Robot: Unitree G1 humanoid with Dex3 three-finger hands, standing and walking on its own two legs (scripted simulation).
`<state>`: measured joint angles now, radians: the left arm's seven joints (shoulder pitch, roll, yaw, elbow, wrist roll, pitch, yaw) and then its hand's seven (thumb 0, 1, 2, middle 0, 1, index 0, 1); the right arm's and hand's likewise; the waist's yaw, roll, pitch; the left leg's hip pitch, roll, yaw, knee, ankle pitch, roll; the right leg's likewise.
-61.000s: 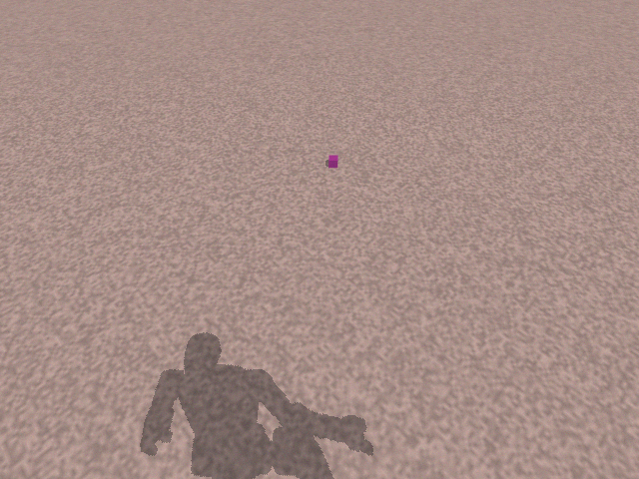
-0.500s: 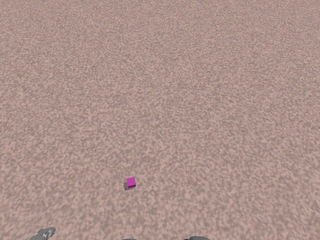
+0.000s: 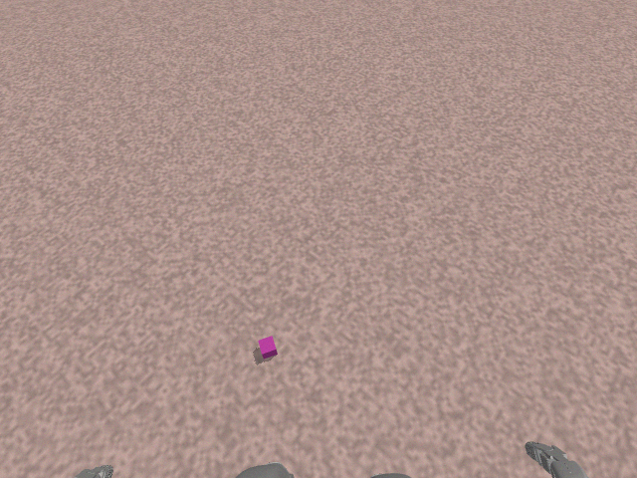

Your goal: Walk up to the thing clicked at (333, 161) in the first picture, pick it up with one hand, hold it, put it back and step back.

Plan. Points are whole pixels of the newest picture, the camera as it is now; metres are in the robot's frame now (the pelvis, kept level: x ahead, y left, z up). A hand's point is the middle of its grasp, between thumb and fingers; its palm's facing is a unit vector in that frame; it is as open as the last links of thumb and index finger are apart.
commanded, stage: step back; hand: left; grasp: from above
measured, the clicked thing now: (267, 347) +0.54 +0.17 -0.73
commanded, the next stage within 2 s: none
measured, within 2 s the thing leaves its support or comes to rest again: neither
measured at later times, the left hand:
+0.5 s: hand out of the picture -0.04 +0.27 -0.15, palm faces +0.05 -0.94 -0.34, open 7.3 cm
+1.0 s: hand out of the picture -0.22 +0.22 -0.12, palm faces +0.00 -0.91 -0.42, open 7.4 cm
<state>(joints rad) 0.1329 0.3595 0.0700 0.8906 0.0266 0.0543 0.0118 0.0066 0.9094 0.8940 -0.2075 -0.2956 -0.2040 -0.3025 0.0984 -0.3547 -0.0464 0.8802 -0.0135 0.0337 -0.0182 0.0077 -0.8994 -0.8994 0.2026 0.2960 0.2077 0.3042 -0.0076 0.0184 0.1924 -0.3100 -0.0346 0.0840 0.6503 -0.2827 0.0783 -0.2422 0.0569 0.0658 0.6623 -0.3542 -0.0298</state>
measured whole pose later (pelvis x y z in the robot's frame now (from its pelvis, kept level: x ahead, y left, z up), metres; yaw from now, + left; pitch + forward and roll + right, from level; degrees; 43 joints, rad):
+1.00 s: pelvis -0.30 -0.05 +0.01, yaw +0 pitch -2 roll +2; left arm 0.21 0.34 0.07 0.82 0.05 0.07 -0.01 0.01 0.91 0.89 -0.21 -0.30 -0.21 -0.30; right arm 0.18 -0.41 -0.06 0.85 0.00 0.04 -0.03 0.01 -0.90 -0.90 0.20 0.30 0.20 0.30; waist 0.02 0.02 0.12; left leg -0.48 -0.12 -0.13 1.15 -0.45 0.00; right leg -0.30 -0.01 0.05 0.62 -0.29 -0.02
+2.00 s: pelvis -0.53 -0.10 +0.01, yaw +4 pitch -2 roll +1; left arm 0.23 0.40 0.06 0.96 0.02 0.01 -0.01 0.01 0.91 0.89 -0.21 -0.30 -0.20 -0.30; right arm 0.28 -0.35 -0.06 0.97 -0.04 -0.02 0.03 0.01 -0.90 -0.90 0.20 0.30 0.21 0.30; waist 0.00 -0.02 0.06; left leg -0.20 -0.03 -0.04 0.54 -0.31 0.03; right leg -0.35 -0.02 0.02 0.89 -0.51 -0.03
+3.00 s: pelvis -0.48 -0.09 +0.03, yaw +6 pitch -3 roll +0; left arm 0.09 0.35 -0.01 1.12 0.01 -0.02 0.00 0.01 0.91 0.89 -0.21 -0.30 -0.20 -0.30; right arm 0.03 -0.34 -0.01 1.10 -0.01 -0.02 0.01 0.01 -0.90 -0.90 0.20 0.30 0.21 0.30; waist 0.02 -0.01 0.06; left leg -0.11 0.00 0.00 0.35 -0.19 0.00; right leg -0.11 -0.04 -0.02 0.35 -0.19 0.02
